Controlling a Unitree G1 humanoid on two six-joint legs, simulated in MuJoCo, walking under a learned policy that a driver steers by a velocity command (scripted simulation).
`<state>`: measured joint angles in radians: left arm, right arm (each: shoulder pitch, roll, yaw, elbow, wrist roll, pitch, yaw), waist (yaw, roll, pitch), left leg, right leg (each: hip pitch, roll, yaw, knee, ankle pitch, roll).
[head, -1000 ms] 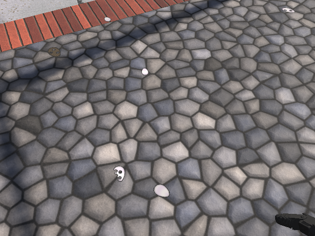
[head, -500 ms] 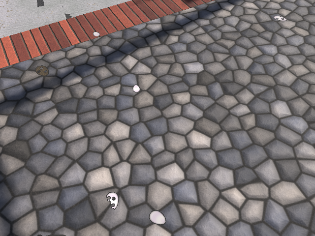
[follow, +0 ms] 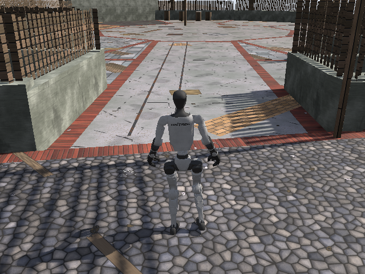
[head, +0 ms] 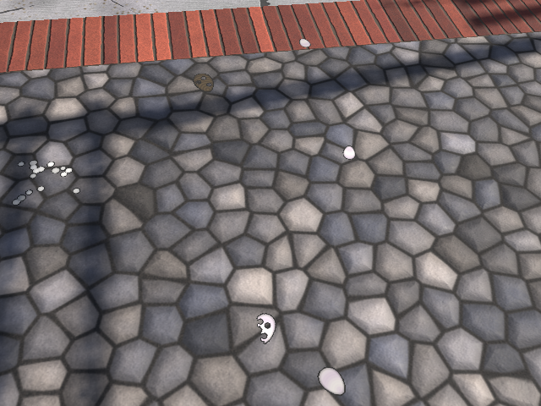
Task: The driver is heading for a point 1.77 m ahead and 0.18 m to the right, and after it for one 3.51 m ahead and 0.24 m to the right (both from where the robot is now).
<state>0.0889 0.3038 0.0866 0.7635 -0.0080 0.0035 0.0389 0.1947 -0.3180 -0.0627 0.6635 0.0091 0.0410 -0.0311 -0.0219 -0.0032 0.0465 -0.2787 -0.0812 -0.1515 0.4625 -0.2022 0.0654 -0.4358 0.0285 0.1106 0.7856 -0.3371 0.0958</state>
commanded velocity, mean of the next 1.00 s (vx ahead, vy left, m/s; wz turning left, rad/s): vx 0.16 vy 0.00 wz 0.15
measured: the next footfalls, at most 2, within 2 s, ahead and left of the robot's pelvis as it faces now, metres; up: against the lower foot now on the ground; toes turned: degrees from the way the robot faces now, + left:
right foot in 0.14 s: +0.06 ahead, -0.15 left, +0.00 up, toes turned +10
left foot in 0.44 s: +0.01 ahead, +0.11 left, +0.00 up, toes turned +3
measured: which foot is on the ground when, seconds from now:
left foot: down 0.00-0.14, up 0.16-0.42, down 0.44-0.78, up 0.80-1.00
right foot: up 0.00-0.12, down 0.14-0.54, up 0.56-0.76, down 0.78-1.00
